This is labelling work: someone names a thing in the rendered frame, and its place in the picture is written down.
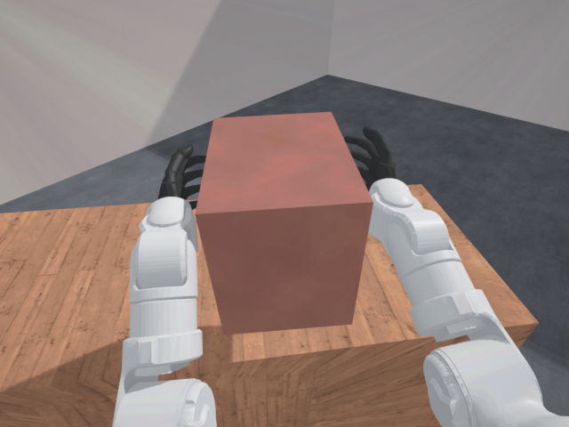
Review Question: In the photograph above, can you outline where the carton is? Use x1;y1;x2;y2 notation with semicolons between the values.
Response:
195;112;373;335

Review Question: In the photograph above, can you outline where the robot left upper arm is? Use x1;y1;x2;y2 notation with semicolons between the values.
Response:
114;378;217;427

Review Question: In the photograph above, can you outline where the pedestal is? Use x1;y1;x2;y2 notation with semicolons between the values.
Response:
0;184;539;427

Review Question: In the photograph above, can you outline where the robot right upper arm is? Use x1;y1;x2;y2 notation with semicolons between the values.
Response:
423;335;569;427

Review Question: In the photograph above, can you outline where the robot left hand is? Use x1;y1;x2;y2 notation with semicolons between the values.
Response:
158;144;206;210

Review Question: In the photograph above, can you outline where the robot right forearm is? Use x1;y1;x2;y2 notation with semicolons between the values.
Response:
368;178;543;404

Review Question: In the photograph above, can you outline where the robot right hand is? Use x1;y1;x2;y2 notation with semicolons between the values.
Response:
344;126;397;191

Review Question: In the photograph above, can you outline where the robot left forearm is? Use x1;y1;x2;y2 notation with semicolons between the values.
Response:
112;197;203;427

